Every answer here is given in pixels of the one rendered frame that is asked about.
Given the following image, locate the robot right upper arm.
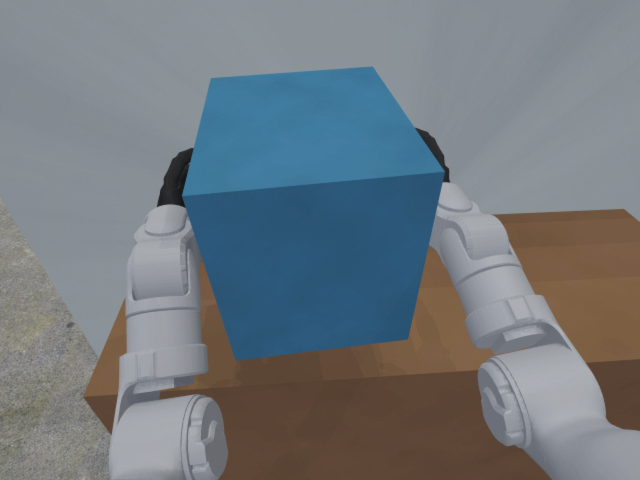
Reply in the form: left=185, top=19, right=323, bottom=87
left=478, top=343, right=640, bottom=480

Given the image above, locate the right robot hand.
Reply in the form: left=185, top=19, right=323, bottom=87
left=415, top=128, right=450, bottom=183

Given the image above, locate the left robot hand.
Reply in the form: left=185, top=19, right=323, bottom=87
left=157, top=148, right=194, bottom=208

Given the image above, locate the robot left forearm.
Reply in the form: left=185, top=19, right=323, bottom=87
left=109, top=204, right=209, bottom=478

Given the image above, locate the robot right forearm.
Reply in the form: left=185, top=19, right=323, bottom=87
left=429, top=182, right=606, bottom=417

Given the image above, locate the robot left upper arm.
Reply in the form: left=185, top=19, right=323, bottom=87
left=111, top=394, right=228, bottom=480

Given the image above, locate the pedestal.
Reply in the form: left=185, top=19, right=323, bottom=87
left=83, top=209, right=640, bottom=480

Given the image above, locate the carton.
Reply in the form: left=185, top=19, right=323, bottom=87
left=182, top=66, right=445, bottom=361

